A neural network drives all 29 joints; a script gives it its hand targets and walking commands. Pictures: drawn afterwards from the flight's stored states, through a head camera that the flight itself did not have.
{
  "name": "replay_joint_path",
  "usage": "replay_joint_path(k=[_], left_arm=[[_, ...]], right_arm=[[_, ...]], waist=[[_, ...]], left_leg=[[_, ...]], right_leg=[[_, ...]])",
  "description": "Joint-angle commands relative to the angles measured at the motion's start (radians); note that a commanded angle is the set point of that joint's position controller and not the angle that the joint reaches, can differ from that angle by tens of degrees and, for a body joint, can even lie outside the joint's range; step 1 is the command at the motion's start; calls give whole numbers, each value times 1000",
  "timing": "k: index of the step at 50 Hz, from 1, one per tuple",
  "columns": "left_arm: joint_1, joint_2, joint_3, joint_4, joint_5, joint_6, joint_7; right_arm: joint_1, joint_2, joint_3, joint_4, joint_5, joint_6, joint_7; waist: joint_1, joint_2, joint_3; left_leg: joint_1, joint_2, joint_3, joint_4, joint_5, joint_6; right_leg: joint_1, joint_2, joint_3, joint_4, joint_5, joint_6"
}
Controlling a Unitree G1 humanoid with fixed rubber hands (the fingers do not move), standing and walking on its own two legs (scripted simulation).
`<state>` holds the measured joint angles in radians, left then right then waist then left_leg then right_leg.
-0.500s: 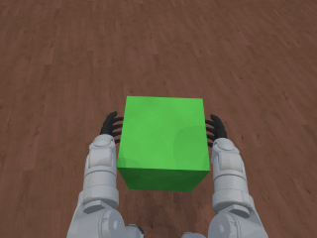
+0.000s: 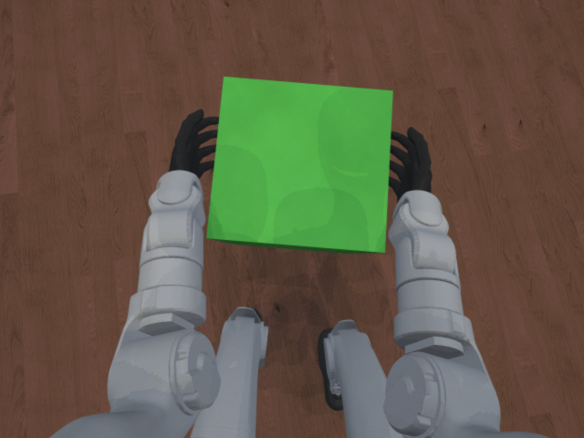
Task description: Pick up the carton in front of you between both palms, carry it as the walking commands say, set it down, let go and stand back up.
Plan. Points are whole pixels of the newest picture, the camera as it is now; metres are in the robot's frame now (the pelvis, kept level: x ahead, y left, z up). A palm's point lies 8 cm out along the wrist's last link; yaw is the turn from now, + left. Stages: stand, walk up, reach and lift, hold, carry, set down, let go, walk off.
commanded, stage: set down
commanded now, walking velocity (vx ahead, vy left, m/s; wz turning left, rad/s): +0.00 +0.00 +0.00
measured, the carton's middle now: (298, 183) +0.45 +0.02 -0.15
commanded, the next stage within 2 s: none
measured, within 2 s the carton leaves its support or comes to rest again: rests again in 1.46 s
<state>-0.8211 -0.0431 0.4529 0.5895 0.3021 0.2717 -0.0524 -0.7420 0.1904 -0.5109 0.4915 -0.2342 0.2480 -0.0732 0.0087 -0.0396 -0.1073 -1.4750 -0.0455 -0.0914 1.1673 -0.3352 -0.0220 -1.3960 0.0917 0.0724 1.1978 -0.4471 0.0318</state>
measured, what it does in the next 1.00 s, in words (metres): lowers itself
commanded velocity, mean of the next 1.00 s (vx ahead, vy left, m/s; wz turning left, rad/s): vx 0.00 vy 0.00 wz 0.00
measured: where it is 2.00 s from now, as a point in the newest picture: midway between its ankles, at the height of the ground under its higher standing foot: (288, 372)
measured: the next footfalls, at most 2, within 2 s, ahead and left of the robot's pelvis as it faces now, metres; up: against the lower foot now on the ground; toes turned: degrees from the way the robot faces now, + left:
none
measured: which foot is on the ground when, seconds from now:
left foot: down 0.00-1.00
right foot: down 0.00-1.00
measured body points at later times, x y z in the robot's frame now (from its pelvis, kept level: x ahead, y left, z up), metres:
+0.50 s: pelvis -0.03 +0.01 -0.13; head +0.28 +0.05 +0.20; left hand +0.49 +0.18 -0.25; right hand +0.48 -0.12 -0.24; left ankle +0.09 +0.12 -0.61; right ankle +0.04 -0.13 -0.61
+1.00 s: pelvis -0.04 +0.01 -0.23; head +0.33 +0.04 +0.02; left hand +0.53 +0.19 -0.40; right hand +0.51 -0.11 -0.40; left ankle +0.09 +0.12 -0.61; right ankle +0.04 -0.13 -0.61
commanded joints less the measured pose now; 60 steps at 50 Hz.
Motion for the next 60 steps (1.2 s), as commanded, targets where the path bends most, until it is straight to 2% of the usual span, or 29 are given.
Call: replay_joint_path(k=[1, 8, 16, 26, 35, 49, 51, 54, 57, 60], left_arm=[[-479, -908, -511, 116, -90, 15, -233], [-604, -901, -527, 127, -128, 10, -193], [-745, -872, -560, 118, -176, 23, -149], [-862, -808, -520, 170, -183, 30, -137], [-972, -716, -503, 200, -214, 11, -146], [-1145, -580, -527, 240, -305, -21, -161], [-1174, -577, -524, 226, -318, -31, -170], [-1182, -564, -536, 209, -351, -43, -177], [-1152, -571, -536, 225, -367, -46, -181], [-1113, -572, -516, 263, -359, -45, -190]], right_arm=[[-619, 859, 576, 105, 85, 15, 258], [-744, 824, 554, 125, 113, 3, 244], [-886, 786, 551, 135, 157, 14, 228], [-1021, 724, 508, 173, 173, 17, 213], [-1138, 662, 501, 190, 198, 1, 179], [-1320, 562, 551, 212, 300, -31, 131], [-1337, 565, 563, 214, 305, -36, 130], [-1360, 582, 611, 187, 337, -50, 124], [-1361, 597, 648, 181, 360, -58, 121], [-1333, 598, 644, 208, 356, -59, 124]], waist=[[24, 53, -817], [9, 83, -953], [12, 112, -1067], [21, 115, -1052], [32, 94, -1034], [59, 76, -970], [73, 34, -937], [96, -9, -963], [113, -30, -983], [119, -41, -917]], left_leg=[[560, -90, 99, 5, 249, 14], [500, -94, 97, 143, 267, -6], [447, -98, 105, 273, 228, -22], [313, -95, 122, 415, 211, -22], [180, -82, 141, 552, 212, -18], [71, -50, 155, 754, 231, -10], [3, -51, 152, 768, 233, -5], [39, -52, 145, 803, 310, 3], [57, -51, 144, 827, 361, 8], [0, -50, 144, 839, 342, 10]], right_leg=[[128, 86, -96, -62, 193, 25], [-58, 105, -123, 85, 169, 27], [-206, 119, -148, 235, 118, 30], [-334, 118, -168, 381, 93, 33], [-358, 113, -177, 509, 100, 34], [-348, 98, -181, 705, 124, 30], [-320, 96, -178, 728, 145, 28], [-303, 96, -176, 762, 212, 30], [-286, 96, -173, 782, 256, 32], [-299, 97, -164, 789, 253, 30]])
